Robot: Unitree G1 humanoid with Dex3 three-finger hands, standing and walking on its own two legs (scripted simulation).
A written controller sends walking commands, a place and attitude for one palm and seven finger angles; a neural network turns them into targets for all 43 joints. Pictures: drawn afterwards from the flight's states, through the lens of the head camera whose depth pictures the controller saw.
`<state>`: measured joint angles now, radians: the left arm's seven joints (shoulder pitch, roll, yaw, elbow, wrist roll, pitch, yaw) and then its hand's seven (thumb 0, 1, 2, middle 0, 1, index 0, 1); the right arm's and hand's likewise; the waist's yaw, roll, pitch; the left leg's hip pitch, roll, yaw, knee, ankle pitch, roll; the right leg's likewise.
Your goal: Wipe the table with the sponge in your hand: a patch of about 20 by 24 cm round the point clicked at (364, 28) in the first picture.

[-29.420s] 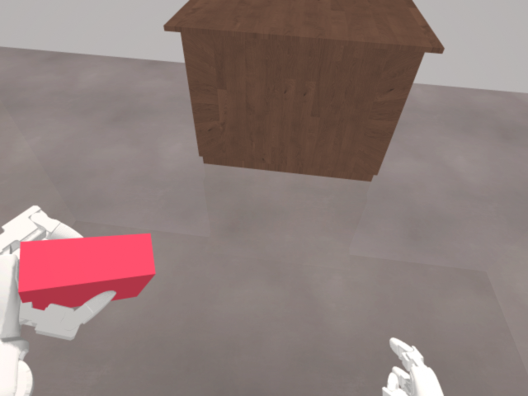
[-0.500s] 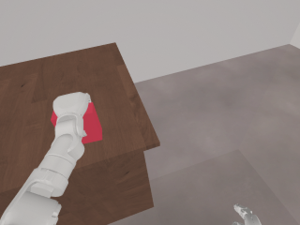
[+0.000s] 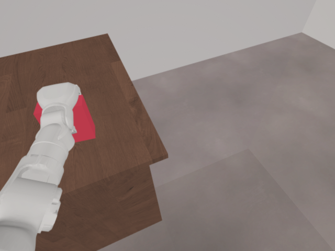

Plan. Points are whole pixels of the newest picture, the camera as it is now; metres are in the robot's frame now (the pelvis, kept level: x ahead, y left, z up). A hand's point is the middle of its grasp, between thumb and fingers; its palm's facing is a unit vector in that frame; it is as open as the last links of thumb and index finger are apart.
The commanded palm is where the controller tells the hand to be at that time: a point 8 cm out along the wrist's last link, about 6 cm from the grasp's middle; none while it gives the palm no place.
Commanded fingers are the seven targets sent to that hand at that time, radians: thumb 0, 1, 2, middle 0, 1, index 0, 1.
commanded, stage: wipe forward along the third lane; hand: left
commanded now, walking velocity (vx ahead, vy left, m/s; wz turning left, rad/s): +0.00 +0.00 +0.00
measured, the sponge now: (70, 126) +0.42 +0.28 +0.06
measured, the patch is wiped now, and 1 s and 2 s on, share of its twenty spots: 0.85 1.00 1.00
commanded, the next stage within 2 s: wipe back along the third lane in 0.44 s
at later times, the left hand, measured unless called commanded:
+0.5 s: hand (62, 101) +0.47 +0.31 +0.11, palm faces -0.07 +0.02 -1.00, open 9.4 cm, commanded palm +0.46 +0.31 +0.13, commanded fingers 0.00 0.10 1.30 -1.20 -1.60 -1.20 -1.60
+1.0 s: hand (60, 105) +0.46 +0.31 +0.11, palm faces -0.01 +0.01 -1.00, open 9.4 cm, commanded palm +0.42 +0.30 +0.14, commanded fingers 0.00 0.10 1.30 -1.20 -1.60 -1.20 -1.60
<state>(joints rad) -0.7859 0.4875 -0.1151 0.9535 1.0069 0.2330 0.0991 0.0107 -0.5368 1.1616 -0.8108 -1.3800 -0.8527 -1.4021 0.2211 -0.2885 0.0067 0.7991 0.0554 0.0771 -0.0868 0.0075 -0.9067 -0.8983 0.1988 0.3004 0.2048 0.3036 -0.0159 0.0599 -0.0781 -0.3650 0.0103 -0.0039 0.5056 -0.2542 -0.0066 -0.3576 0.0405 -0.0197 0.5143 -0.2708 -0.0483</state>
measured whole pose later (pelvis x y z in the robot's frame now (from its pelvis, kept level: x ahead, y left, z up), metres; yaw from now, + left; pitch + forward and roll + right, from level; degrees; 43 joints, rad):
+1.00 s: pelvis +0.03 +0.04 +0.00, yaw -1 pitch +8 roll -1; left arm -0.72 0.47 -0.14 0.81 0.98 0.34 0.11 -0.02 -0.46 1.13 -0.74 -1.45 -0.78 -1.48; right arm 0.22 -0.27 0.01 0.77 0.06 0.12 -0.05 0.01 -0.91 -0.90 0.20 0.30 0.20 0.30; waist 0.00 0.06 -0.10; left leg -0.34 -0.02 0.03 0.51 -0.30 0.04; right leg -0.32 0.01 0.02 0.48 -0.29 0.00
